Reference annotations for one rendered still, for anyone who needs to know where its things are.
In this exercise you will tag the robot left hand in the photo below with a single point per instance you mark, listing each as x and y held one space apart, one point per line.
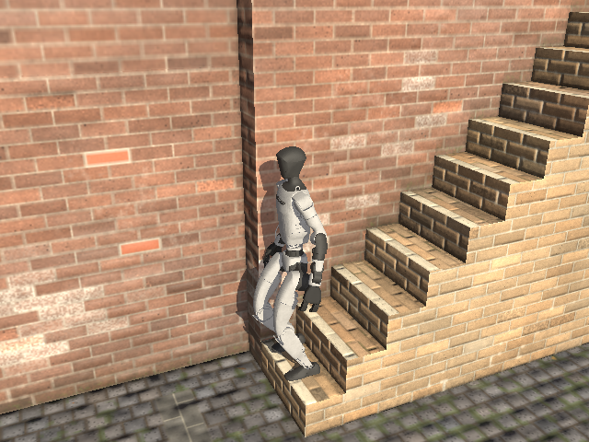
312 295

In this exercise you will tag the robot right hand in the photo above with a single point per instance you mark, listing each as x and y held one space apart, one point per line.
271 250

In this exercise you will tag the left robot thigh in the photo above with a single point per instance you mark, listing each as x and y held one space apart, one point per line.
286 299

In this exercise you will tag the robot right foot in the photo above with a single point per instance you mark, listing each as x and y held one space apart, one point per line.
276 348

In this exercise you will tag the left robot upper arm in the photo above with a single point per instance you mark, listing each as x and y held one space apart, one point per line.
305 206

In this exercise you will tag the robot right forearm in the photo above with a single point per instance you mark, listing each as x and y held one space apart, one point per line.
278 241

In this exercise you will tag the robot left forearm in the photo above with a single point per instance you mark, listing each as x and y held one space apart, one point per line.
318 257

